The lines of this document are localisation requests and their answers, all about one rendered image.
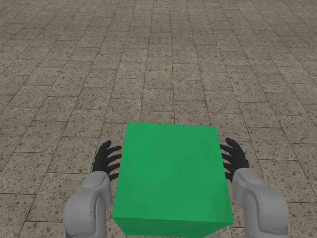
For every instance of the right robot hand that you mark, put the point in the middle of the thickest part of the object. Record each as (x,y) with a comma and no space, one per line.
(237,158)

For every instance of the robot right forearm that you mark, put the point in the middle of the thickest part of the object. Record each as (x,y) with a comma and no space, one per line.
(266,212)

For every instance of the left robot hand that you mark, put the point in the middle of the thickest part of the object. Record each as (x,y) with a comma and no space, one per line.
(101,161)

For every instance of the robot left forearm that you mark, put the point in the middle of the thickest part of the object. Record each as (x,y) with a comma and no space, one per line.
(85,211)

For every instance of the carton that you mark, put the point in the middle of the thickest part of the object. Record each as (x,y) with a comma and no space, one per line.
(171,182)

